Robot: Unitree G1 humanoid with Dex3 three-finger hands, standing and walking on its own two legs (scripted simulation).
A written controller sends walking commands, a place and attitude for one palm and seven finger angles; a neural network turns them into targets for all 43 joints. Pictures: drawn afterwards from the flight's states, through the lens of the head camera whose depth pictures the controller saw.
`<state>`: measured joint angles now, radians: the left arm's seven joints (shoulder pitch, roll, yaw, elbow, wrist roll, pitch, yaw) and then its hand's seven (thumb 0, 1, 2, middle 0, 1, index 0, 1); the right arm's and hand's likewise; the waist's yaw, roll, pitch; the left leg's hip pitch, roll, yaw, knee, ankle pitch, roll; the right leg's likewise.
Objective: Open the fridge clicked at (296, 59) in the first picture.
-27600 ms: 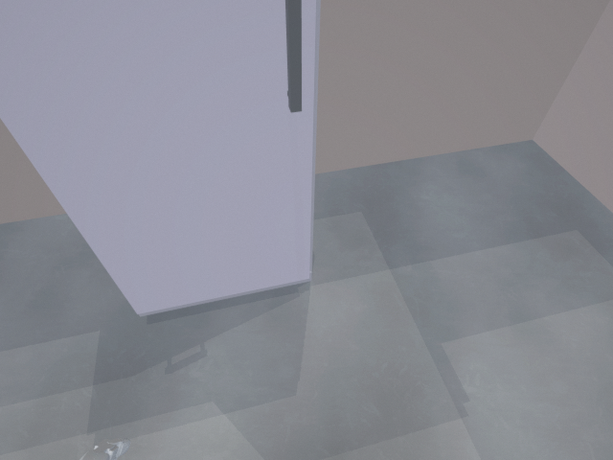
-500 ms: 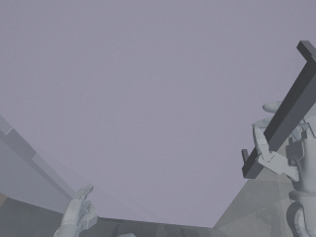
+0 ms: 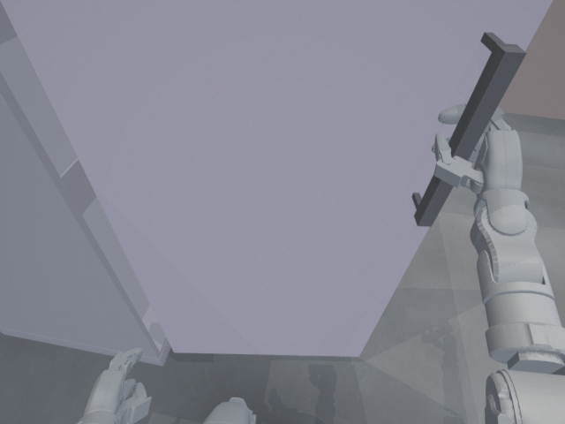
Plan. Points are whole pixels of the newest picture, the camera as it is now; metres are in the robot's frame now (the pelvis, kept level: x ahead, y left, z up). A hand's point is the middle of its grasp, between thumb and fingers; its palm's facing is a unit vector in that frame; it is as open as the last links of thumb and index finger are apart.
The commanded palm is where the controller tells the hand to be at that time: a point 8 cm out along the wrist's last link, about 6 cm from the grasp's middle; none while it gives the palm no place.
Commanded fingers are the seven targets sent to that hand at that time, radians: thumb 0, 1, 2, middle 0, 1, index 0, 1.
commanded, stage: stop walking and hold the door back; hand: right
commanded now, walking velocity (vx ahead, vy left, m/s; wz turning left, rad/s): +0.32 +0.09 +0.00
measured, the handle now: (451, 143) +0.45 -0.18 +0.21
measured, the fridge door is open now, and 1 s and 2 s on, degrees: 81 75 75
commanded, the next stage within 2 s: loosen the grip on the handle in 0.70 s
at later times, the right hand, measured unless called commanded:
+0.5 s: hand (437, 144) +0.45 -0.16 +0.21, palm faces +0.11 +0.98 -0.16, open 5.4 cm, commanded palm +0.41 -0.21 +0.18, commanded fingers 0.00 -0.90 -0.90 0.45 1.40 0.45 1.40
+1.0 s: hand (443, 136) +0.47 -0.17 +0.21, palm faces +0.07 +0.98 -0.16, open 7.5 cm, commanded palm +0.41 -0.21 +0.20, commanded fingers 0.00 0.43 -0.26 0.44 1.38 0.44 1.38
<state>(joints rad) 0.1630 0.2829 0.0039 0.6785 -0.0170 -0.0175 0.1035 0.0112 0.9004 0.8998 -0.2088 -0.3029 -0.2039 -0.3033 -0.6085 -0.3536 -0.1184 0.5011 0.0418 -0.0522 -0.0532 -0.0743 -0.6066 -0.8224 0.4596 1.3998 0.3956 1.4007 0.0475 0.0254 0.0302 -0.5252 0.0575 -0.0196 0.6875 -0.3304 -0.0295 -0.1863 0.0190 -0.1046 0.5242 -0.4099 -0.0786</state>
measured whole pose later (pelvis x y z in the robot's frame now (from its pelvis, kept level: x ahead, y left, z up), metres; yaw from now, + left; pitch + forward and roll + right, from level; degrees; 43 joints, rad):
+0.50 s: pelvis -0.03 -0.02 +0.00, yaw +11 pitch -5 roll -1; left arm 0.29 0.34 0.01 0.75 -0.01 -0.11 0.11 0.01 0.90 0.90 -0.21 -0.30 -0.20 -0.30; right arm -0.80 -0.47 -0.33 0.94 -0.01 -0.14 -0.02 -0.06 -0.66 -0.80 0.45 1.40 0.45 1.40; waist 0.09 0.00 0.05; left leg -0.37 0.12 0.05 0.62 -0.27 0.00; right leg -0.28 -0.05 -0.09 0.65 -0.39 -0.02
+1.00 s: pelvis -0.01 -0.02 +0.01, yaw +12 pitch +1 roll +1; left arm 0.30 0.20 -0.01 0.66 0.04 -0.20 0.01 0.01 0.90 0.90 -0.21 -0.30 -0.20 -0.30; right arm -0.72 -0.44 -0.30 0.69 -0.03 -0.15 0.02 -0.05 -0.34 -0.68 0.48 1.41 0.44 1.40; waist 0.04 0.05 -0.01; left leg -0.31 0.04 0.03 0.52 -0.23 0.00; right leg -0.33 -0.04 -0.08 0.54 -0.24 -0.01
